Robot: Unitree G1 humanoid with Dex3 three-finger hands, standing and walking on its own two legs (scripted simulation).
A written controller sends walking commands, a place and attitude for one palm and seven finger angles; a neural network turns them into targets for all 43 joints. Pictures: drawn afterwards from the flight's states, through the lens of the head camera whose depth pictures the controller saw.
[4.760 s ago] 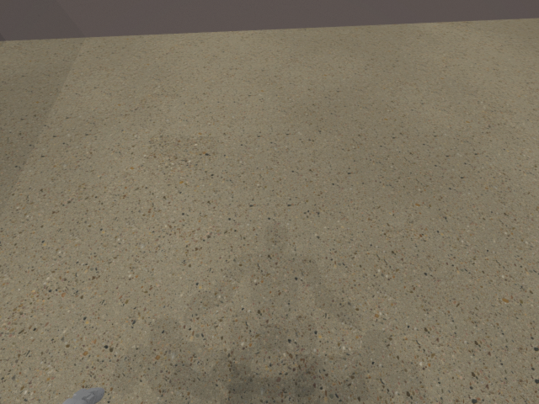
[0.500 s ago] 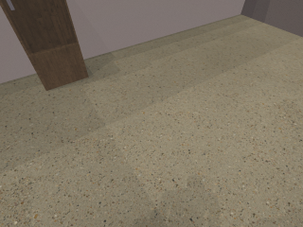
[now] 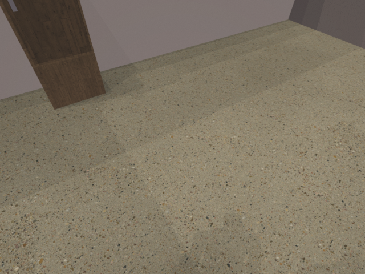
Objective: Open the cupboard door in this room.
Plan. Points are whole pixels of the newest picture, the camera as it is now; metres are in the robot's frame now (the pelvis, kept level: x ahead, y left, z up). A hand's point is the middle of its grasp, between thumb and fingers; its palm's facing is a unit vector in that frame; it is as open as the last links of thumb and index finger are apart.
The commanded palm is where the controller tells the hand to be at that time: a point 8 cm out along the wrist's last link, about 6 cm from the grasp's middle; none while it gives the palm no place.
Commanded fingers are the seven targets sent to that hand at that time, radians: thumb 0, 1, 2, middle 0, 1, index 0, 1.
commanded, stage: turn or walk to find it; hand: left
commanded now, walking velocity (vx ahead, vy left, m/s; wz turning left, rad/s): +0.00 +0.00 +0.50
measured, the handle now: out of the picture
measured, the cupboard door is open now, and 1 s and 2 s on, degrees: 0 0 0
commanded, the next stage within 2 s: stand and wait in 0.16 s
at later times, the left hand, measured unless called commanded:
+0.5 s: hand out of the picture +0.02 +0.20 -0.17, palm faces +0.17 -0.95 -0.25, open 7.4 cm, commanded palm none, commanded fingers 0.00 0.90 0.90 -0.20 -0.30 -0.20 -0.30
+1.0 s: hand out of the picture -0.06 +0.15 -0.18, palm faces +0.18 -0.97 -0.18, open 7.3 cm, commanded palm none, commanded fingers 0.00 0.90 0.90 -0.20 -0.30 -0.20 -0.30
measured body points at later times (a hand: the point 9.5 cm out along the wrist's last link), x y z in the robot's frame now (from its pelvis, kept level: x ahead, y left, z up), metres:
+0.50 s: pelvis -0.01 +0.00 -0.01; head +0.01 -0.01 +0.44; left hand +0.01 +0.25 -0.15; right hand +0.04 -0.22 -0.17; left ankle +0.00 +0.12 -0.74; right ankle -0.02 -0.11 -0.74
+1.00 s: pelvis -0.01 -0.02 +0.00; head -0.01 -0.02 +0.45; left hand -0.06 +0.20 -0.16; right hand +0.03 -0.24 -0.16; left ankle -0.02 +0.12 -0.74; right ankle -0.01 -0.11 -0.74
